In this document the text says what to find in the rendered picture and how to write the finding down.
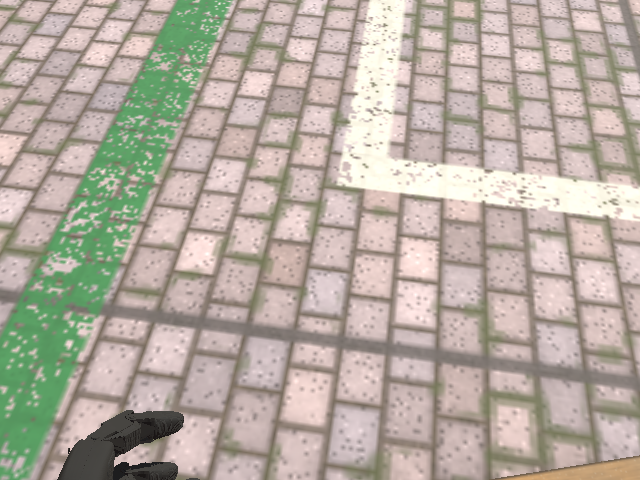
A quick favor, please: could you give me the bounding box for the left robot hand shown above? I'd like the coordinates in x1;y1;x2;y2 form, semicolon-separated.
57;410;200;480

